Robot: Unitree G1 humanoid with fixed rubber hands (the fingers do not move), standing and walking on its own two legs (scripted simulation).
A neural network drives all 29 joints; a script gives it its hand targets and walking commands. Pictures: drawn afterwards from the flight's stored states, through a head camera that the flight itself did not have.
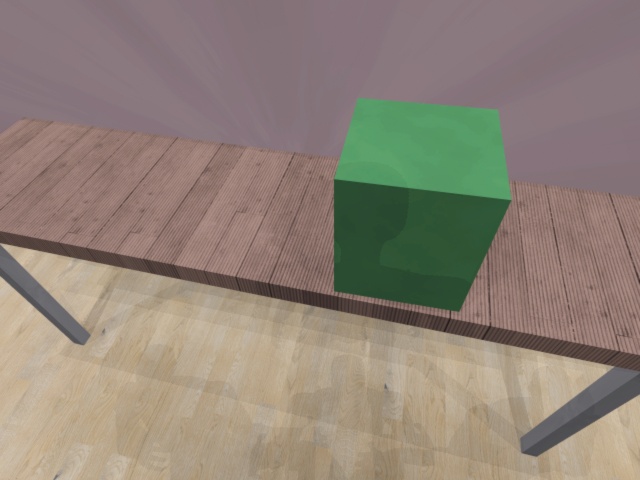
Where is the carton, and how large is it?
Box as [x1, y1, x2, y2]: [334, 98, 510, 311]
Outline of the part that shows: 358,98 334,178 334,290 458,311 510,201 510,193 497,110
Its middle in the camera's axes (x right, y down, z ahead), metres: +0.14 -0.06 +0.63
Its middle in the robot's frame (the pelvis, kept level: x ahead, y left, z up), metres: +0.52 -0.12 +0.03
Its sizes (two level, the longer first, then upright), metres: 0.210 0.200 0.250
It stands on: a table, 0.67 m high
